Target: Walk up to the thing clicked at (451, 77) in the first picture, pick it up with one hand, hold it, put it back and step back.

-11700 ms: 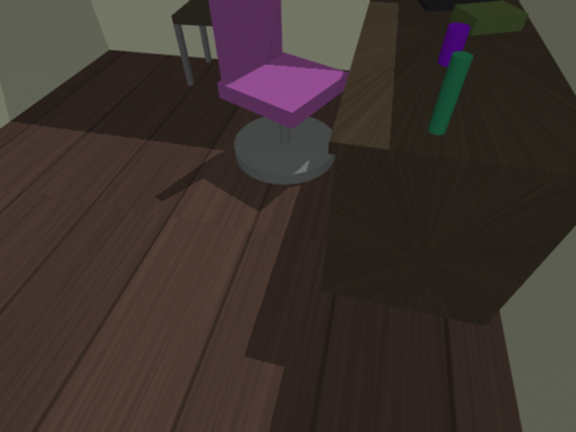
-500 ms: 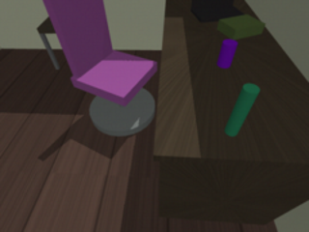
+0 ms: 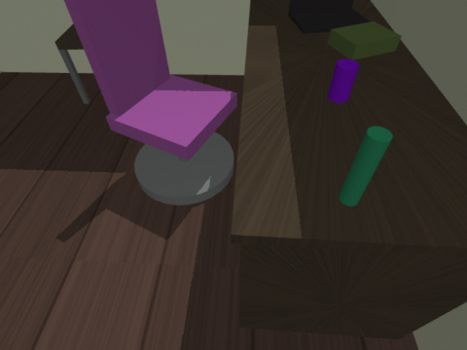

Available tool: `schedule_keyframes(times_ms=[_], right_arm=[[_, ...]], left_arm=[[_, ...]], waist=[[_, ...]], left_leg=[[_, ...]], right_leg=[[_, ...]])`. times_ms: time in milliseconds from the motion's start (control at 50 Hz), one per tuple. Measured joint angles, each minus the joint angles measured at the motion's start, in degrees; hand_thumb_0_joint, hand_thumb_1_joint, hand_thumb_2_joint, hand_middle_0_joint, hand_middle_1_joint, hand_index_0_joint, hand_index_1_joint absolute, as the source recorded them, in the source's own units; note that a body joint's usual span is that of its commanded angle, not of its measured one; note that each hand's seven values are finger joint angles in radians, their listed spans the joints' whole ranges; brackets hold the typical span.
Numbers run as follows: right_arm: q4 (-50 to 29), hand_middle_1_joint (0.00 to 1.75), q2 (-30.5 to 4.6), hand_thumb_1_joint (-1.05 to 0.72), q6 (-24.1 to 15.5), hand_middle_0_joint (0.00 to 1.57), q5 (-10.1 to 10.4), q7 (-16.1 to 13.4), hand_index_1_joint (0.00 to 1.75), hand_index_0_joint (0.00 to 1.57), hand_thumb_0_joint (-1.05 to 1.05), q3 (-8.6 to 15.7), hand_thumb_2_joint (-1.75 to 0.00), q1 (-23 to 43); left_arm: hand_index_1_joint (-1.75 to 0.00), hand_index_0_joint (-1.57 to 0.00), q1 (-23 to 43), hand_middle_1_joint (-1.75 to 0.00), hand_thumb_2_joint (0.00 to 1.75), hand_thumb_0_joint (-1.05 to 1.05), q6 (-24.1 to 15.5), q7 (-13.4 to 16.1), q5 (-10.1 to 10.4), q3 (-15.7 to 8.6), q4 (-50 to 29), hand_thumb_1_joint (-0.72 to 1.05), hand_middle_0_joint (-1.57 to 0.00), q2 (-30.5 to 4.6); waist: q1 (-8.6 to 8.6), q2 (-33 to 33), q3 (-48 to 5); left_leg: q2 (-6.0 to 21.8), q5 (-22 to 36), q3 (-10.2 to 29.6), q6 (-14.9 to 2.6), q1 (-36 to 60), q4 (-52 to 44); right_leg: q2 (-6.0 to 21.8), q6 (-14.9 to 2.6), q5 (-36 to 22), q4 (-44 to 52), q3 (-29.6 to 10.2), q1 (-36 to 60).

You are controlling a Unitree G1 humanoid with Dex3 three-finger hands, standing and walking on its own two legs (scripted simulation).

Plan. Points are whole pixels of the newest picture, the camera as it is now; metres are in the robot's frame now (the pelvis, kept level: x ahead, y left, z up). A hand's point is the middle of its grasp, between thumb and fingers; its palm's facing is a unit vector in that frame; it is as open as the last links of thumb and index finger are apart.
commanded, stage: rise first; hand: right
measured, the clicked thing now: (362, 170) +0.46 -0.24 +0.04
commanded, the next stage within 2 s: go down in 1.86 s
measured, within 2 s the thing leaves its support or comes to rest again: neither
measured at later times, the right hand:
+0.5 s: hand (404, 342) +0.17 -0.27 -0.09, palm faces +0.25 +0.90 -0.36, open 14.7 cm
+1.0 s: hand (430, 315) +0.19 -0.27 +0.01, palm faces +0.32 +0.87 -0.38, open 17.6 cm
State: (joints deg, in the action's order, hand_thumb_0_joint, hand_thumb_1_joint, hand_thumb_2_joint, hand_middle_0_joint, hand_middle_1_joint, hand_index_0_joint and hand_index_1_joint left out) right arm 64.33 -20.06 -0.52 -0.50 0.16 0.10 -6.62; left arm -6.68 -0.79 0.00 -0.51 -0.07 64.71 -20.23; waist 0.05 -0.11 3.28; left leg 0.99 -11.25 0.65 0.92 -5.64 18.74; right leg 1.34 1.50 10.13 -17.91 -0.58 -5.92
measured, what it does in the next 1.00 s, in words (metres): stands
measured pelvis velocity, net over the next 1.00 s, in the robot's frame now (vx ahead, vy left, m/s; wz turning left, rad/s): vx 0.01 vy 0.00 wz -0.01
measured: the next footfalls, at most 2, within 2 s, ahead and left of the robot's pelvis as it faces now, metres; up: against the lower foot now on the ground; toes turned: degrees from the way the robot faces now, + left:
none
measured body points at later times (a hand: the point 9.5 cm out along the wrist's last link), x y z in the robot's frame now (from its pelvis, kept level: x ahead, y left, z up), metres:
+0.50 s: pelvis +0.00 +0.00 -0.01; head +0.01 +0.01 +0.44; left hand +0.16 +0.27 -0.10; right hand +0.16 -0.31 -0.06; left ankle -0.01 +0.13 -0.75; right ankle +0.00 -0.14 -0.75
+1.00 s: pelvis +0.01 +0.00 -0.01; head +0.01 +0.02 +0.44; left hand +0.17 +0.26 -0.10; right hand +0.17 -0.31 +0.04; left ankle -0.01 +0.13 -0.75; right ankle +0.00 -0.14 -0.75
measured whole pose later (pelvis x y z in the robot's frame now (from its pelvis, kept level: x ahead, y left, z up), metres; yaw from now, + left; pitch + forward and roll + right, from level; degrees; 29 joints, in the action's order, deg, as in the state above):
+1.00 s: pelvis +0.01 +0.00 -0.01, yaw -1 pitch -2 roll +0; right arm 5.3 -16.8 -7.2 2.6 -3.3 12.9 -23.1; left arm -13.7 -3.9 3.9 1.5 -7.4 36.0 -13.6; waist 2.3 -2.3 1.6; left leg 1.7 -14.9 0.2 1.2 -7.4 24.3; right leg 0.7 1.1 13.5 -23.4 -1.0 -7.8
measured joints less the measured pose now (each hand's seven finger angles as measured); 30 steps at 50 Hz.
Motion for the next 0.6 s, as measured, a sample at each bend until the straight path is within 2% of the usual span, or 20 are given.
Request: schedule_keyframes(times_ms=[100, 160, 240, 320, 380, 480, 600], right_arm=[[0.03, 0.29, 0.05, -0.90, 0.01, 0.20, -0.03, -0.01, 0.30, 0.20, 0.00, -0.04, -0.90, -0.12], [-6.19, 0.25, 1.04, -0.86, -1.23, 0.17, 3.19, -1.33, 0.26, 0.17, 0.01, 0.06, -0.86, -0.34], [-10.31, 0.17, 3.00, -0.71, -3.96, 0.12, 4.48, -2.96, 0.17, 0.12, 0.01, 3.40, -0.71, 3.37], [-15.94, 0.11, 3.64, -0.50, -4.86, 0.09, 3.49, -3.62, 0.11, 0.09, 0.01, 6.77, -0.50, 3.62], [-20.32, 0.08, 3.30, -0.33, -4.41, 0.08, 3.16, -3.85, 0.08, 0.08, 0.00, 8.20, -0.37, 1.04], [-28.14, 0.06, 2.61, -0.06, -3.45, 0.06, 3.54, -4.20, 0.06, 0.07, 0.00, 8.92, -0.22, -5.09], [-38.27, 0.05, 2.98, 0.24, -3.72, 0.05, 3.28, -4.71, 0.06, 0.06, 0.00, 9.08, -0.11, -9.39]], left_arm=[[-0.30, -0.20, 0.16, -0.30, 0.90, 0.01, 0.10, -0.02, 0.04, -0.01, -0.07, 0.90, -0.21, -0.01], [-0.26, -0.17, -0.08, -0.26, 0.86, 0.01, -2.01, 1.42, 3.46, -0.50, -5.89, 0.86, -0.18, 0.42], [-0.18, -0.11, 2.83, -0.17, 0.71, 0.01, -4.13, 3.08, 5.11, -3.16, -11.22, 0.71, -0.13, 2.10], [-0.12, -0.08, 4.35, -0.11, 0.50, 0.01, -4.68, 3.59, 3.71, -5.44, -13.10, 0.51, -0.09, 3.74], [-0.08, -0.08, 3.05, -0.08, 0.36, 0.01, -3.82, 3.72, 3.12, -6.39, -15.18, 0.36, -0.07, 4.55], [-0.05, -0.07, -1.89, -0.06, 0.20, 0.01, -2.61, 4.22, 3.33, -5.99, -21.00, 0.11, -0.06, 5.42], [-0.04, -0.06, -5.88, -0.05, 0.10, 0.00, -2.87, 4.96, 3.14, -4.72, -28.48, -0.20, -0.06, 6.35]], waist=[[-0.04, 0.00, -0.13], [0.22, -0.36, 0.89], [0.15, -0.47, 1.70], [0.64, -0.31, -0.84], [0.57, -0.56, -2.82], [0.65, -1.13, -4.64], [1.23, -1.35, -3.37]], left_leg=[[-0.06, 0.04, 0.01, -0.01, 0.00, -0.05], [-0.12, -1.11, 0.24, 0.00, -3.13, 3.40], [0.07, -1.92, 0.01, 0.09, -7.03, 6.65], [0.00, -2.17, 0.14, -0.03, -9.27, 7.54], [0.00, -2.32, -0.01, -0.01, -8.58, 6.89], [0.06, -2.85, -0.16, 0.05, -6.78, 6.13], [0.31, -3.26, -0.29, 0.12, -4.85, 5.85]], right_leg=[[0.06, 0.01, 0.03, -0.06, 0.01, -0.04], [0.08, -0.10, 1.34, -3.66, 0.16, -3.17], [-0.15, -0.14, 1.89, -6.68, -0.17, -7.10], [-0.09, -0.11, 2.10, -7.41, -0.07, -9.20], [-0.07, -0.10, 2.31, -6.95, -0.18, -8.65], [-0.11, -0.16, 2.93, -6.44, -0.27, -7.03], [-0.35, -0.25, 3.16, -5.96, -0.37, -5.08]])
